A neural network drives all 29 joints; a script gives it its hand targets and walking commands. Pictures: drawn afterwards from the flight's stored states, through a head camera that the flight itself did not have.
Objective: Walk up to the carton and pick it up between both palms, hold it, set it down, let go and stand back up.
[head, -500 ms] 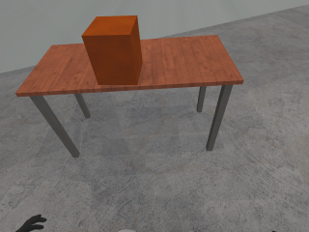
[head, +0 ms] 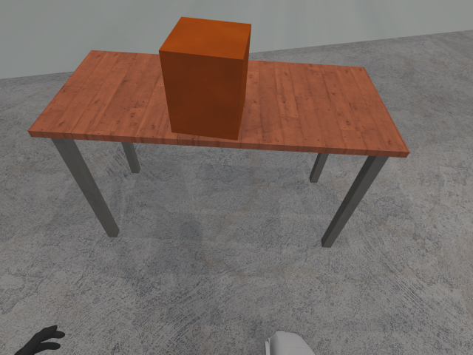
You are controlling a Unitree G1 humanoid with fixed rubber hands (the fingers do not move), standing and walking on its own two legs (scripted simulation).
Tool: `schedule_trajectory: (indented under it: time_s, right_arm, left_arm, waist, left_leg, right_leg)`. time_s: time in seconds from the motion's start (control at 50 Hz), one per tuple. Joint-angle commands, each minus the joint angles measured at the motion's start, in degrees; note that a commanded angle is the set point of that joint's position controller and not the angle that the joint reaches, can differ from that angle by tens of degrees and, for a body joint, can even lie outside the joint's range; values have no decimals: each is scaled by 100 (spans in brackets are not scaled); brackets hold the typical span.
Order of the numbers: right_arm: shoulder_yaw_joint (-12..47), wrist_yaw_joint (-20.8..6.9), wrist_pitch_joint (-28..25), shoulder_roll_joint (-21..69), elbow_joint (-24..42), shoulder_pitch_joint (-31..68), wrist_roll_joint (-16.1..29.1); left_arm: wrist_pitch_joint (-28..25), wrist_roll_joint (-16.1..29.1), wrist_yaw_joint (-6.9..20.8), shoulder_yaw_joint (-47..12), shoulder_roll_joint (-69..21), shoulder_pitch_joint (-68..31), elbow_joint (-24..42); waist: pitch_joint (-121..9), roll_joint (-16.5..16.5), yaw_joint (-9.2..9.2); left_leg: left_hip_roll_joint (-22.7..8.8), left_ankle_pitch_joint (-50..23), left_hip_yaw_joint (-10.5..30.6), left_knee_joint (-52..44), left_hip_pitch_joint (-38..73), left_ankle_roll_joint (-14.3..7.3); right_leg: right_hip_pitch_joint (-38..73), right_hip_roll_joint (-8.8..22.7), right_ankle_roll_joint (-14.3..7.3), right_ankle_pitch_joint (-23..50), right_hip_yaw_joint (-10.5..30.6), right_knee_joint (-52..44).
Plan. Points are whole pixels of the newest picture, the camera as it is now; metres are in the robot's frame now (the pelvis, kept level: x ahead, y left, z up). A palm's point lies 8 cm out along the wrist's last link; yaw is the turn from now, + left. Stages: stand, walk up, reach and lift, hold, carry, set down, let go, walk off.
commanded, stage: walk up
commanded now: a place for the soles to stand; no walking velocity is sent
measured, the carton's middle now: (210, 80) +0.80 +0.06 +0.03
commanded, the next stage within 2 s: none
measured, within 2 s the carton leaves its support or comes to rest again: neither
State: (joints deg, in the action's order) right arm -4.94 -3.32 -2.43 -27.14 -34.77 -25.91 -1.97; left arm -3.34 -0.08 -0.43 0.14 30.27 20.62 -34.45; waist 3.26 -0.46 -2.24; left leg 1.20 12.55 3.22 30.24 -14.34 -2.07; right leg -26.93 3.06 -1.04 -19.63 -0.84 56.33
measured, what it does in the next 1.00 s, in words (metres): walks ahead: right foot, then left foot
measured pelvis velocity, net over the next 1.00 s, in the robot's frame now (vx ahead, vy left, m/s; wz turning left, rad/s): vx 0.14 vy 0.04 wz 0.03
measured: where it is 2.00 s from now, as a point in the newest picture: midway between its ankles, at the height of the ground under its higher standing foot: outside the picture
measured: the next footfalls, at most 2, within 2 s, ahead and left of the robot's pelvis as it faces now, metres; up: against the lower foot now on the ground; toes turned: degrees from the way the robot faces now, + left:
right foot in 0.22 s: +0.20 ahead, -0.16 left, +0.00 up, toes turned -3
left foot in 0.74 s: +0.25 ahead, +0.14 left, +0.00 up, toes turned +0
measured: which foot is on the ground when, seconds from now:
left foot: down 0.00-0.22, up 0.24-0.72, down 0.74-1.00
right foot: up 0.00-0.20, down 0.22-0.76, up 0.78-1.00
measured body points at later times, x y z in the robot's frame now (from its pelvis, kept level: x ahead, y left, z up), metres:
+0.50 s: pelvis +0.11 -0.04 +0.00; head +0.12 -0.11 +0.44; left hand +0.21 +0.29 -0.02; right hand +0.17 -0.37 -0.13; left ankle +0.16 +0.14 -0.67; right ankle +0.16 -0.16 -0.74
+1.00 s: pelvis +0.14 +0.04 -0.01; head +0.16 +0.05 +0.44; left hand +0.22 +0.38 -0.09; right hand +0.20 -0.30 -0.08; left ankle +0.21 +0.14 -0.74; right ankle +0.15 -0.11 -0.68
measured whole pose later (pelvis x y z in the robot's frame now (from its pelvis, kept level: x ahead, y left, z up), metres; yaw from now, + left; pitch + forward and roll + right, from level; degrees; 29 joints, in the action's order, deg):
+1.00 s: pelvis +0.14 +0.04 -0.01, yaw +2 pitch -2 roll -1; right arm -4.8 -1.8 -0.6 -27.3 -34.7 -24.5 -2.4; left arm -1.8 -0.3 -1.7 0.1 29.3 23.1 -35.0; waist 4.8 -1.2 -2.1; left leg 1.3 13.0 1.3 33.8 -20.2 -2.2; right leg -26.7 2.5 -1.3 -22.8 -1.0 59.6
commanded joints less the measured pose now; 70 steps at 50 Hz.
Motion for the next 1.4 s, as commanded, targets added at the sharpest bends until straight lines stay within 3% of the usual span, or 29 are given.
schedule_trajectory:
  time_s: [0.0,0.04,0.08,0.12,0.16,0.18,0.2,0.22,0.24,0.3,0.34,0.44,0.52,0.58,0.64,0.68,0.7,0.72,0.74,0.76,0.82,0.98,1.04,1.1,1.16,1.2,1.24,1.3,1.38]
  right_arm:
    - [-376,62,-41,-1243,141,-161,22]
    - [-375,22,-7,-1257,164,-279,49]
    - [-348,-12,28,-1204,247,-78,39]
    - [-264,-27,44,-1070,507,459,66]
    - [-129,-55,60,-647,519,308,101]
    - [-92,-56,73,-488,510,-69,108]
    - [-104,-43,129,-582,511,-272,27]
    - [-205,-34,240,-976,317,-349,-12]
    - [-265,-25,309,-1243,261,-253,-56]
    - [-276,-87,287,-1091,74,-340,-34]
    - [-305,-116,296,-959,11,-343,7]
    - [-260,-97,339,-832,196,-44,-54]
    - [-222,-44,351,-767,316,142,-90]
    - [-220,-45,308,-660,274,87,-61]
    - [-266,-35,300,-701,87,-35,-41]
    - [-411,22,252,-1068,-145,-648,-73]
    - [-457,77,255,-1234,-134,-718,-214]
    - [-453,127,238,-1593,18,-443,-231]
    - [-524,125,234,-1831,186,-4,-132]
    - [-531,119,249,-1841,176,115,-91]
    - [-382,161,172,-1333,218,269,-13]
    - [-371,270,55,-1211,151,-165,67]
    - [-308,198,125,-1259,168,115,13]
    - [-230,168,211,-1194,264,543,49]
    - [-7,207,201,-566,260,528,105]
    - [-22,189,278,-624,182,505,90]
    - [-172,169,388,-1012,-136,34,51]
    - [-173,154,335,-833,-262,-123,50]
    - [-83,194,183,-708,-189,66,61]
  left_arm:
    - [-43,12,105,583,797,-44,-107]
    - [-102,-16,37,580,834,-155,-46]
    - [-216,-27,-1,550,776,-58,-76]
    - [-328,27,-44,595,656,683,-341]
    - [-367,32,-138,738,948,1372,-565]
    - [-383,-14,-172,860,1277,1585,-644]
    - [-395,-56,-199,917,1573,1385,-446]
    - [-356,-18,-217,909,1691,1047,-339]
    - [-334,35,-236,912,1778,980,-278]
    - [-379,32,-223,801,1368,642,-154]
    - [-404,17,-205,775,1271,775,-221]
    - [-391,28,-230,847,1294,1157,-127]
    - [-335,-3,-243,768,1250,955,-120]
    - [-302,-33,-224,737,1267,643,33]
    - [-175,-66,-233,675,1356,7,158]
    - [-79,-64,-238,488,974,-140,219]
    - [-7,-62,-258,401,618,154,129]
    - [53,19,-261,307,381,276,103]
    - [102,-6,-291,453,917,224,-21]
    - [119,5,-291,516,1058,273,-206]
    - [117,17,-146,579,1091,362,-335]
    - [103,-98,-63,505,814,416,-172]
    - [55,-101,-23,524,740,465,-153]
    - [-35,-91,-65,509,525,722,-327]
    - [-126,-127,-140,615,668,823,-493]
    - [-138,-205,-181,680,1290,457,-190]
    - [-123,-159,-171,638,1251,-103,-101]
    - [-175,-145,-141,620,974,238,-42]
    - [-126,-164,-58,696,935,414,-41]
  waist:
    - [133,-986,-171]
    - [73,-1032,-362]
    - [-44,-1004,-272]
    - [-59,-832,214]
    - [-793,-10,599]
    - [-1169,494,635]
    - [-1087,722,420]
    - [-681,360,324]
    - [-210,253,278]
    - [391,521,172]
    - [145,781,200]
    - [-284,617,375]
    - [-253,1055,332]
    - [-367,974,221]
    - [-189,1253,29]
    - [-81,520,-296]
    - [216,-559,-288]
    - [674,-1423,-78]
    - [906,-1120,-126]
    - [1118,-1105,-97]
    - [837,-689,12]
    - [-222,-540,-172]
    - [-150,-884,-104]
    - [-123,-881,151]
    - [-424,213,436]
    - [-122,919,341]
    - [577,757,40]
    - [131,631,136]
    - [-720,815,436]
  left_leg:
    - [-934,1670,1343,-1497,865,-874]
    - [-1111,1375,1644,-1378,968,-1027]
    - [-1087,599,1285,-947,567,-1218]
    - [-962,-59,839,-372,-576,-995]
    - [-345,-428,201,1280,-761,-606]
    - [-40,457,230,2066,-1355,-366]
    - [143,1898,89,2798,-2115,-109]
    - [-44,1701,322,3142,-2338,-71]
    - [-166,1759,482,3346,-2314,-72]
    - [-294,973,403,3267,-2173,46]
    - [-436,550,211,3269,-1960,70]
    - [-460,376,137,2960,-2507,196]
    - [-566,357,65,2304,-2338,237]
    - [-540,400,-49,1754,-1567,103]
    - [-453,74,-232,895,-457,15]
    - [-141,554,-88,557,632,-70]
    - [-520,1812,755,-346,369,-197]
    - [-1355,3922,2719,-1526,-541,-472]
    - [-1836,4629,3365,-2164,-1087,-792]
    - [-1897,4545,3314,-2321,-1440,-916]
    - [-1140,3171,2231,-1925,-1107,-221]
    - [-1218,843,1629,-1108,1113,-573]
    - [-1213,1830,1547,-1148,371,-1046]
    - [-1138,1950,1141,-826,-1092,-1013]
    - [-717,1805,548,320,-1704,-459]
    - [42,1706,-172,1853,-1832,-28]
    - [-158,1505,-25,2462,-1435,-20]
    - [-210,1233,10,2247,-1811,-19]
    - [-164,1648,-165,1623,-1790,43]
  right_leg:
    - [-887,4,110,221,-221,-991]
    - [-770,-33,94,182,-174,-1287]
    - [-183,-120,29,167,-216,-1871]
    - [1441,-235,-9,1306,-217,-2625]
    - [2707,-104,-79,1349,29,-3150]
    - [3386,637,-190,974,1253,-3231]
    - [3320,1770,-648,-566,3011,-3525]
    - [2647,2134,-939,-2485,3704,-4153]
    - [2064,2242,-976,-2981,3780,-4186]
    - [1217,1301,-766,-1233,1957,-4031]
    - [1124,1106,-712,-453,1446,-3982]
    - [2075,1365,-885,1259,1241,-3482]
    - [1927,1449,-1169,2557,787,-3032]
    - [1372,1555,-1201,2374,707,-2814]
    - [235,1287,-1025,782,351,-2506]
    - [-953,857,-678,-1064,234,-1647]
    - [-1226,417,-495,-1500,-212,-598]
    - [-1636,-203,-177,-1529,-382,627]
    - [-1587,-291,-67,-1276,25,930]
    - [-1436,-66,-87,-1035,218,999]
    - [-893,47,1,-221,322,809]
    - [-1053,13,179,-78,314,-399]
    - [-281,-108,108,-493,52,-1199]
    - [1219,-358,-31,132,-190,-1961]
    - [2234,-72,-159,708,484,-2696]
    - [988,1629,-812,-2801,3225,-4322]
    - [-31,1575,-983,-3373,2852,-4401]
    - [1013,1036,-635,-1667,2101,-3961]
    - [2138,1022,-964,-858,1843,-3414]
